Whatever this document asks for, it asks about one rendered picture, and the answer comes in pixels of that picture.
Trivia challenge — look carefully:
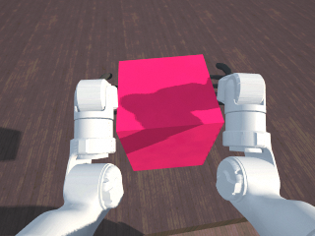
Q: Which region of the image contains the right robot upper arm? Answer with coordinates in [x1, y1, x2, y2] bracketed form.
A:
[216, 156, 315, 236]

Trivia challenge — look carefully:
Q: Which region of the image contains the robot right forearm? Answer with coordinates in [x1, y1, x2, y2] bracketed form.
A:
[217, 73, 281, 182]

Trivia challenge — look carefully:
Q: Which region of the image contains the left robot hand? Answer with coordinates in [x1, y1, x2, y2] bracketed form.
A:
[99, 73, 118, 115]

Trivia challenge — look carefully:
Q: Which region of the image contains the left robot upper arm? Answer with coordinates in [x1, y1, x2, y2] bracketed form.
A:
[15, 163, 124, 236]

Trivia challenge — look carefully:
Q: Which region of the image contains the carton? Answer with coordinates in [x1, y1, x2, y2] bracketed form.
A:
[116, 54, 224, 171]

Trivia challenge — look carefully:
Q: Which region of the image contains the right robot hand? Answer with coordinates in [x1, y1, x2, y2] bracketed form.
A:
[210, 63, 233, 105]

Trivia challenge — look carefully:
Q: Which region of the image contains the robot left forearm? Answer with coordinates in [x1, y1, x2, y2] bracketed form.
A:
[63, 79, 118, 201]

